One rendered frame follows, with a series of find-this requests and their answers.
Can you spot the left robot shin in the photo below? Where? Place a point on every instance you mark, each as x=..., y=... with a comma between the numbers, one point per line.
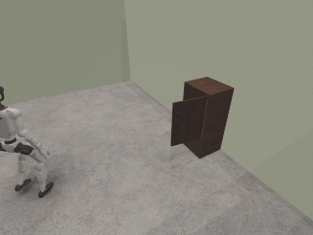
x=22, y=169

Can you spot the cupboard door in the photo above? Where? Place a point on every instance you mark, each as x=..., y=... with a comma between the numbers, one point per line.
x=190, y=123

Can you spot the robot right thigh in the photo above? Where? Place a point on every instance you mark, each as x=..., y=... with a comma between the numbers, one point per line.
x=29, y=150

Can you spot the right robot hand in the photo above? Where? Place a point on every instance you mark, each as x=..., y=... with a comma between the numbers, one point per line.
x=44, y=151

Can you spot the right robot forearm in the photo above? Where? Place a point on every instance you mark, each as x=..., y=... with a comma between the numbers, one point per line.
x=31, y=140

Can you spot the handle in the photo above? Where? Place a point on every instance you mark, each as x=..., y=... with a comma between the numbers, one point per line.
x=178, y=117

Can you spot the right robot upper arm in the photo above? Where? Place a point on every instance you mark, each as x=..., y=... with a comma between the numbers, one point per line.
x=16, y=116

